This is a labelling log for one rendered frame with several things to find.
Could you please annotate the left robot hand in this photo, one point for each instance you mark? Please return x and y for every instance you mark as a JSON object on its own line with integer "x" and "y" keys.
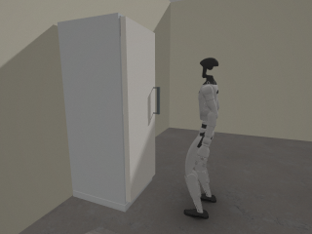
{"x": 204, "y": 152}

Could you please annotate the robot torso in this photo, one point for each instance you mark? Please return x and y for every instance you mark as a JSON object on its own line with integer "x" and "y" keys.
{"x": 204, "y": 110}

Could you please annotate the left robot upper arm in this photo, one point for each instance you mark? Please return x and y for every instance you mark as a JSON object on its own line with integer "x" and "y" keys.
{"x": 208, "y": 94}

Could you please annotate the robot left forearm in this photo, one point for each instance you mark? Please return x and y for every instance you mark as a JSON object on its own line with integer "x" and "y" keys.
{"x": 211, "y": 124}

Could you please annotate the left robot foot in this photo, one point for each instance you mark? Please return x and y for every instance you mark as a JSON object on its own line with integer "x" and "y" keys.
{"x": 193, "y": 213}

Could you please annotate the handle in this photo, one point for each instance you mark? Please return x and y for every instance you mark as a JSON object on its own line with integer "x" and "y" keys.
{"x": 158, "y": 100}

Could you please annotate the fridge door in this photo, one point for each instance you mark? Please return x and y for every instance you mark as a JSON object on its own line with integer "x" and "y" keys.
{"x": 138, "y": 84}

